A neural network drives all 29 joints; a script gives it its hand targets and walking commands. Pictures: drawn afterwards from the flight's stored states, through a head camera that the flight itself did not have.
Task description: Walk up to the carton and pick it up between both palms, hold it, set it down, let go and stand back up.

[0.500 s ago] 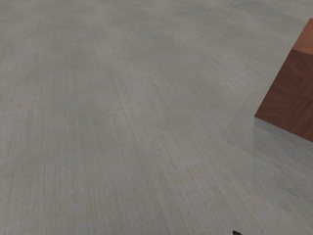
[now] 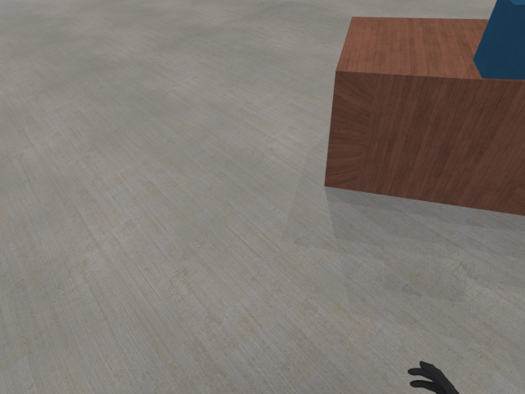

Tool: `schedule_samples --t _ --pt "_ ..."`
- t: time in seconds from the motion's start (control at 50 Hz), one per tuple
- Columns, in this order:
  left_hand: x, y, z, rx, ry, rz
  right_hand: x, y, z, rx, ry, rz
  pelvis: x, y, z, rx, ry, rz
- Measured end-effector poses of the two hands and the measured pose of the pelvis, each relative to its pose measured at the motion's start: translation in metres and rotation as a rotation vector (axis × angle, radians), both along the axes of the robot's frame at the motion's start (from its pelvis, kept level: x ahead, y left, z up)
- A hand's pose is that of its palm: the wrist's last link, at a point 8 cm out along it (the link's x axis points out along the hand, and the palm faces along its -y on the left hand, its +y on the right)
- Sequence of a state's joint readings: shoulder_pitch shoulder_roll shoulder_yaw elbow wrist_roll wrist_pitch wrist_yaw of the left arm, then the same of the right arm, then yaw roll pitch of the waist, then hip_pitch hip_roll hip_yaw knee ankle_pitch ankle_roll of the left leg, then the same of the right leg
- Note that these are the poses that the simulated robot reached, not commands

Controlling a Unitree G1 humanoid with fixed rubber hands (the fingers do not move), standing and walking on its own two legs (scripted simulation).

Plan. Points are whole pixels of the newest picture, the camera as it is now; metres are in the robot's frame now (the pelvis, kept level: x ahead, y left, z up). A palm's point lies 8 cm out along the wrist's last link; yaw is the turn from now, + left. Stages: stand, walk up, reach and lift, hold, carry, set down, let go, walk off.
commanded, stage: walk up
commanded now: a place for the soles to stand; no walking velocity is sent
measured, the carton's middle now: out of the picture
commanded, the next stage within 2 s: none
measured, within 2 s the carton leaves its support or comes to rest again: neither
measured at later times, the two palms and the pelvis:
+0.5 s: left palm (216, 239) +0.45 +0.14 -0.07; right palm out of the picture +0.07 -0.26 -0.06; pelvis +0.21 -0.03 +0.03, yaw -27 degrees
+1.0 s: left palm (283, 196) +0.58 -0.01 -0.08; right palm out of the picture +0.33 -0.45 -0.08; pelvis +0.40 -0.20 +0.02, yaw -38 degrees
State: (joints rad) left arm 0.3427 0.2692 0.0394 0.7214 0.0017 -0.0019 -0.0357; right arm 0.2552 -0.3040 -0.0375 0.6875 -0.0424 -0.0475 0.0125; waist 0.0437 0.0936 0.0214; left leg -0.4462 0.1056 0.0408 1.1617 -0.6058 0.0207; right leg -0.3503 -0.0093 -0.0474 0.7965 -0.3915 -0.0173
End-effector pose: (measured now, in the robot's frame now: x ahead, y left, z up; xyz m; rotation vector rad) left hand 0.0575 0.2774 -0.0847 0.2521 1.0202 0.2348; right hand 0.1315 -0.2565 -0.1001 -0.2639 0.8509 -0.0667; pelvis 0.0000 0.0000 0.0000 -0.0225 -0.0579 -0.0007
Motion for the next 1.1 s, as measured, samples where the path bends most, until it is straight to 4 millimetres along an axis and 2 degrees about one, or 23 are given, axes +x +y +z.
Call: schedule_samples --t 0.1,0.14,0.18,0.22,0.26,0.36,0.44,0.52,0.6,0.68,0.72,0.76,0.82,0.9,0.96,1.02,1.1 --pt "0.013 -0.018 -0.01 -0.08 0.104 -0.029 0.053 0.02 0.032 0.026 -0.086 -0.013 0.044 0.001 0.014 0.002 0.011 -0.07" --pt "0.031 -0.019 -0.019 -0.102 0.136 -0.062 0.068 0.021 0.039 0.014 -0.111 -0.041 0.064 0.004 0.012 0.008 0.014 -0.105" --pt "0.06 -0.017 -0.033 -0.114 0.153 -0.114 0.075 0.016 0.037 -0.02 -0.129 -0.096 0.086 0.008 0.003 0.008 0.018 -0.145" --pt "0.099 -0.017 -0.045 -0.112 0.161 -0.197 0.069 0.005 0.031 -0.062 -0.129 -0.185 0.104 0.011 -0.007 0.019 0.019 -0.198" --pt "0.146 -0.021 -0.046 -0.098 0.147 -0.293 0.048 -0.007 0.029 -0.09 -0.089 -0.299 0.119 0.01 -0.007 0.029 0.016 -0.25" --pt "0.268 -0.05 -0.016 -0.074 0.037 -0.483 -0.011 -0.022 0.04 -0.123 0.052 -0.502 0.155 -0.001 0.014 0.028 0.012 -0.357" --pt "0.345 -0.096 0.008 -0.084 -0.023 -0.608 -0.045 -0.015 0.042 -0.091 0.165 -0.608 0.185 -0.015 0.029 0.03 0.016 -0.427" --pt "0.405 -0.16 0.02 -0.121 -0.061 -0.724 -0.068 0.002 0.034 -0.016 0.294 -0.687 0.213 -0.035 0.034 0.031 0.011 -0.486" --pt "0.454 -0.238 0.025 -0.162 -0.094 -0.831 -0.073 0.012 0.022 0.071 0.4 -0.753 0.244 -0.064 0.031 0.036 0.004 -0.542" --pt "0.495 -0.313 0.019 -0.174 -0.132 -0.909 -0.06 -0.003 0.001 0.136 0.481 -0.797 0.278 -0.105 0.018 0.044 0.007 -0.586" --pt "0.514 -0.34 0.008 -0.16 -0.166 -0.907 -0.048 -0.023 -0.014 0.158 0.506 -0.801 0.292 -0.131 0.003 0.054 0.006 -0.605" --pt "0.522 -0.35 -0.003 -0.148 -0.158 -0.863 -0.026 -0.051 -0.024 0.167 0.477 -0.804 0.303 -0.147 -0.005 0.046 -0.008 -0.635" --pt "0.519 -0.34 -0.006 -0.099 -0.081 -0.788 0.03 -0.104 -0.021 0.14 0.339 -0.79 0.323 -0.161 0.0 0.035 -0.014 -0.66" --pt "0.517 -0.314 0.002 -0.041 0.001 -0.72 0.114 -0.159 -0.001 0.086 0.175 -0.714 0.353 -0.18 0.014 0.033 -0.005 -0.67" --pt "0.519 -0.298 0.007 -0.024 0.034 -0.668 0.165 -0.185 0.011 0.064 0.119 -0.666 0.379 -0.191 0.021 0.03 0.004 -0.672" --pt "0.526 -0.288 0.006 -0.018 0.074 -0.629 0.211 -0.202 0.019 0.054 0.084 -0.634 0.408 -0.202 0.024 0.022 0.017 -0.666" --pt "0.554 -0.287 -0.009 -0.02 0.127 -0.621 0.265 -0.216 0.022 0.038 0.044 -0.626 0.453 -0.216 0.018 0.021 0.026 -0.663"
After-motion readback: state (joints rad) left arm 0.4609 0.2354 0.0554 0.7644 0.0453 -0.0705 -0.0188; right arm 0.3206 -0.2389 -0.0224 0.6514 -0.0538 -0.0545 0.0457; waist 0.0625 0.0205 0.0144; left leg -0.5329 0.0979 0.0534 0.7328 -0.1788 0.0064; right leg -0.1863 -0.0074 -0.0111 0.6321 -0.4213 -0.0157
